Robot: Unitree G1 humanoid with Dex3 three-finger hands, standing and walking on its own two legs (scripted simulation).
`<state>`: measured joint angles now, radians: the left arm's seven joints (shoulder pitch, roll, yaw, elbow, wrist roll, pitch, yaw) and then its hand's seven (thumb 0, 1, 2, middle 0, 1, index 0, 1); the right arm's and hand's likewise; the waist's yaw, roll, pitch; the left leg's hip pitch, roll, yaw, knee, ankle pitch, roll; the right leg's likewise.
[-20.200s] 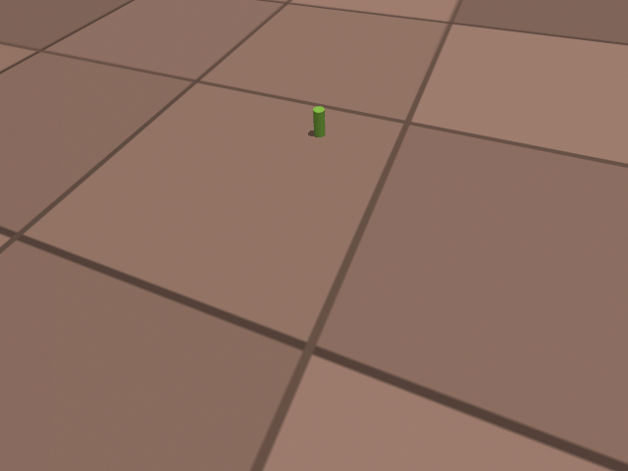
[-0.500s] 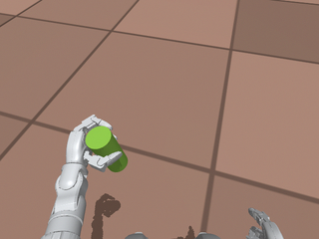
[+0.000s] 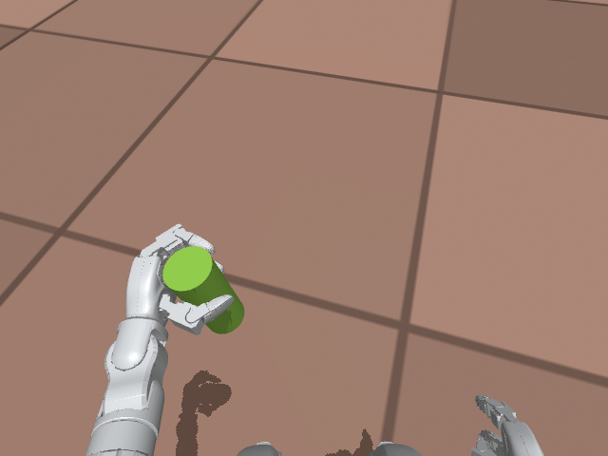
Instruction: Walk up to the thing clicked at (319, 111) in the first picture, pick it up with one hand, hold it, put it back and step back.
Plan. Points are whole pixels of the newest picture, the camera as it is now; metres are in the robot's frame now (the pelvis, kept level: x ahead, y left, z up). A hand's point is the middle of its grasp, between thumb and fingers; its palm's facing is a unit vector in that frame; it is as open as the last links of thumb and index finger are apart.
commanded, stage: hold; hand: left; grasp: from the side
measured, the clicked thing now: (208, 294) +0.32 +0.16 +0.01
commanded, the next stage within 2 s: crouch in 0.50 s
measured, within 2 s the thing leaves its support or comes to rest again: neither
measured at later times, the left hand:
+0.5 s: hand (196, 275) +0.33 +0.17 +0.05, palm faces +0.01 -1.00 +0.00, open 9.3 cm
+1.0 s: hand (207, 300) +0.33 +0.18 -0.04, palm faces +0.04 -1.00 +0.02, open 9.3 cm
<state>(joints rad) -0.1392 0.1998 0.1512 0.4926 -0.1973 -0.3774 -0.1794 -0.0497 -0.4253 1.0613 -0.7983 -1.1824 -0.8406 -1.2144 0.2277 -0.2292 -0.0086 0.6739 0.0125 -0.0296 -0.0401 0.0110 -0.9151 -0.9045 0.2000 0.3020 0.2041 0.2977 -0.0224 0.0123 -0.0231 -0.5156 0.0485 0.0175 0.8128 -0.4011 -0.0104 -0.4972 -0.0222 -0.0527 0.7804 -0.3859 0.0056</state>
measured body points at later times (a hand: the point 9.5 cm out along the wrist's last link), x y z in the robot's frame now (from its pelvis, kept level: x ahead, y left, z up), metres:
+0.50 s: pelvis +0.00 +0.00 +0.00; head +0.04 +0.01 +0.45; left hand +0.32 +0.22 +0.05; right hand +0.12 -0.25 -0.11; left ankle +0.01 +0.12 -0.71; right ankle +0.01 -0.12 -0.71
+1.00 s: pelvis -0.02 +0.00 -0.04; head +0.07 +0.02 +0.40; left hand +0.33 +0.23 -0.04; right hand +0.11 -0.26 -0.15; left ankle +0.01 +0.12 -0.71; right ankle +0.01 -0.12 -0.71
